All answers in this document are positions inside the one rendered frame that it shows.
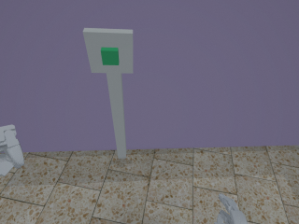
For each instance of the panel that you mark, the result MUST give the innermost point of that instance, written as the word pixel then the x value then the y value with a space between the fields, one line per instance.
pixel 123 39

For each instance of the left robot hand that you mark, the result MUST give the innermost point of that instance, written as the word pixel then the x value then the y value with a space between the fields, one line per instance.
pixel 9 144

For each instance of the right robot hand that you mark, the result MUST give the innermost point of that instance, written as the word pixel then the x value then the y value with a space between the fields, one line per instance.
pixel 236 216

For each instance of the button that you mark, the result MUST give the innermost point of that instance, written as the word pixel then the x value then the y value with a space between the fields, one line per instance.
pixel 110 56

